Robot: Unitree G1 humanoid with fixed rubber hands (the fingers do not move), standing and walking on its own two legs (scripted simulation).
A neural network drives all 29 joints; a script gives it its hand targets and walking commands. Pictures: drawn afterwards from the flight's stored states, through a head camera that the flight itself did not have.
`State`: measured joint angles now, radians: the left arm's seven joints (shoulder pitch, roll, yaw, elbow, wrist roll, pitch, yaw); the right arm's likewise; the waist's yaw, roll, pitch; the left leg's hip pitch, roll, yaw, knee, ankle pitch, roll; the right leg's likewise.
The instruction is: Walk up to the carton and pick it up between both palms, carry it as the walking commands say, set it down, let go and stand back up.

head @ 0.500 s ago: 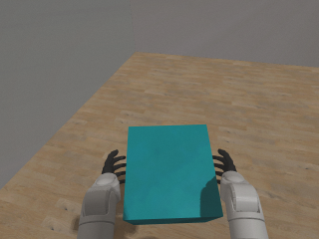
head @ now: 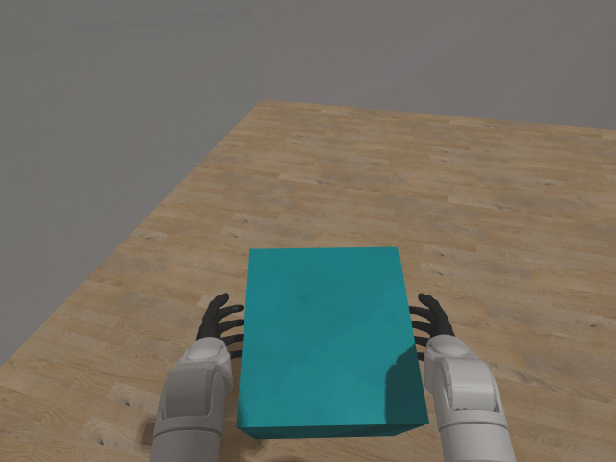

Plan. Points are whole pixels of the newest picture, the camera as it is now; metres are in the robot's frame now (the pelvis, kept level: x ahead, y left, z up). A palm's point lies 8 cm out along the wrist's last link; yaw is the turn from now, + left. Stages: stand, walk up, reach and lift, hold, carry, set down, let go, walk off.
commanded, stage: carry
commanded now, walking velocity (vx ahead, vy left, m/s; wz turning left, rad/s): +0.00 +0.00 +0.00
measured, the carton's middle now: (324, 346) +0.32 -0.01 -0.03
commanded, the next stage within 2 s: hold in 0.16 s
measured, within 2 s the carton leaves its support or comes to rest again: neither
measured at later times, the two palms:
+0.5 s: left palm (214, 360) +0.26 +0.13 +0.06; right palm (456, 374) +0.24 -0.17 +0.03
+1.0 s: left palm (210, 351) +0.27 +0.14 +0.06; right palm (442, 364) +0.25 -0.15 +0.03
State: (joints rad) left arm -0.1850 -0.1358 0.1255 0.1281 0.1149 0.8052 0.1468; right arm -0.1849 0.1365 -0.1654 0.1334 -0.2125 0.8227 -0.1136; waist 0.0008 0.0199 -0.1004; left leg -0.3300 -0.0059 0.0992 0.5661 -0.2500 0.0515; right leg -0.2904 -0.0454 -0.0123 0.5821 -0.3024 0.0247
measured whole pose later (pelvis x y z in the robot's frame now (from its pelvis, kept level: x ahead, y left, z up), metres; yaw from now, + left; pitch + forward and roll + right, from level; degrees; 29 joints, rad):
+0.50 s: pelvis -0.02 -0.01 +0.00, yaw +0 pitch -2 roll +0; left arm -0.17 -0.13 0.13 0.15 0.14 0.77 0.09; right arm -0.12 0.13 -0.16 0.15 -0.25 0.77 -0.05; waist 0.00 0.02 -0.09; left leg -0.28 -0.01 0.10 0.51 -0.20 0.05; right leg -0.25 -0.04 -0.01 0.55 -0.26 0.02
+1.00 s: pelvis -0.06 -0.01 +0.00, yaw +1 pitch -6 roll +0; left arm -0.51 -0.13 0.30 0.54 0.19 0.64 0.19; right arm -0.44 0.15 -0.34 0.50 -0.30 0.68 -0.11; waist 0.00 0.02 0.02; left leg -0.27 -0.01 0.07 0.52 -0.15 0.05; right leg -0.23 -0.03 -0.01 0.55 -0.22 0.02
